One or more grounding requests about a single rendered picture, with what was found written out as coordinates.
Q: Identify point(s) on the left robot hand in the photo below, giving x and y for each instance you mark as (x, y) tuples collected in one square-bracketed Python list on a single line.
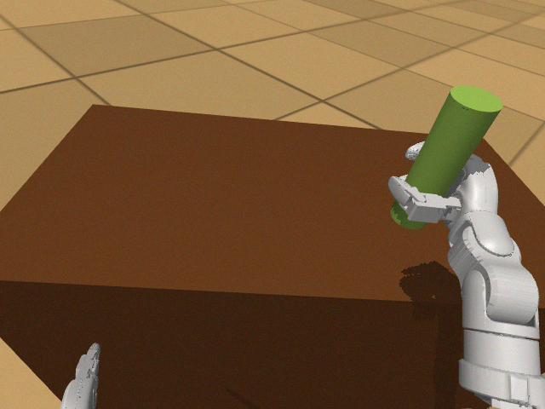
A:
[(81, 392)]

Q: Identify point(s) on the right robot arm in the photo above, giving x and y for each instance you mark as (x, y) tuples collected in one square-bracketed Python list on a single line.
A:
[(500, 303)]

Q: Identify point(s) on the right robot hand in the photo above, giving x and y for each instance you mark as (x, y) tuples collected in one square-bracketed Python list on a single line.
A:
[(474, 189)]

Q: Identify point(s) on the can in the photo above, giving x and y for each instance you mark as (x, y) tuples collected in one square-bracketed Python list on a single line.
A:
[(465, 117)]

